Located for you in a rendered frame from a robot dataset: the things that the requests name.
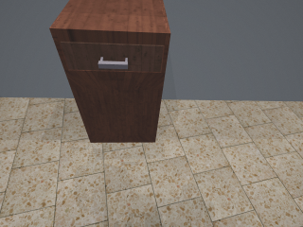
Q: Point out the handle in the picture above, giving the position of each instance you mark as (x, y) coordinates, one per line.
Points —
(113, 64)

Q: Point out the drawer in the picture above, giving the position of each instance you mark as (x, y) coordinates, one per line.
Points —
(85, 56)

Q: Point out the cabinet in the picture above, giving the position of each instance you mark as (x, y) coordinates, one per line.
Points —
(115, 106)

